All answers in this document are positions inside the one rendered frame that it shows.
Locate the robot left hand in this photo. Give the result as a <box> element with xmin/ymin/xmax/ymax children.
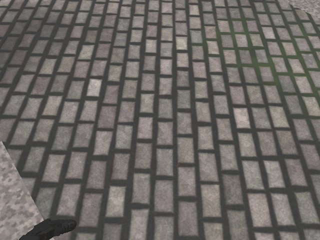
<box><xmin>19</xmin><ymin>218</ymin><xmax>77</xmax><ymax>240</ymax></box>

